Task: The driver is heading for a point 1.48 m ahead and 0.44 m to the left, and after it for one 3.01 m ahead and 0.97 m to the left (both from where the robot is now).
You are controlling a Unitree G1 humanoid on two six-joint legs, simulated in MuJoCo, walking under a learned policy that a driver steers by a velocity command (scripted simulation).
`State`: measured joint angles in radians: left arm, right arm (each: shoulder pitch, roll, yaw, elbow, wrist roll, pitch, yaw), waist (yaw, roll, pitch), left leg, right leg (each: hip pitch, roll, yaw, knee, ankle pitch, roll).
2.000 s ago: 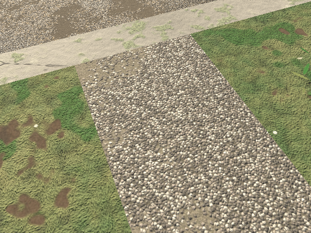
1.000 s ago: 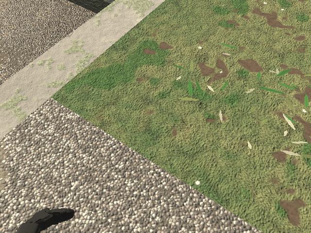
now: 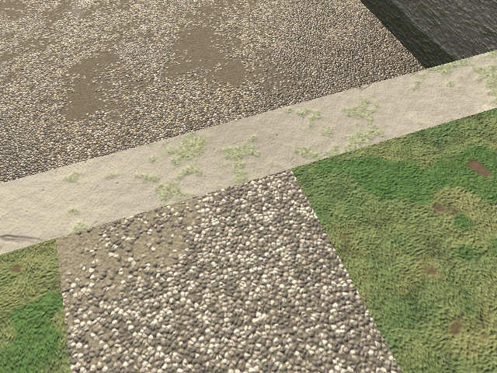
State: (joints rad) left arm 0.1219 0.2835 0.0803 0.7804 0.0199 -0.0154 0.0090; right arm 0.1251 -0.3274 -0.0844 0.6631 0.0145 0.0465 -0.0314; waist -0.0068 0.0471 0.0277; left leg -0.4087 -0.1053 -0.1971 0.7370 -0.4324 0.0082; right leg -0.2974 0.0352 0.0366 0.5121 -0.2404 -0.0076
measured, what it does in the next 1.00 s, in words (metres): walks ahead, turning left: left foot, then right foot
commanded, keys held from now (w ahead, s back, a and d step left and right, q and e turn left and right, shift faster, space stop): q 0.12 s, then w+q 0.58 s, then w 0.30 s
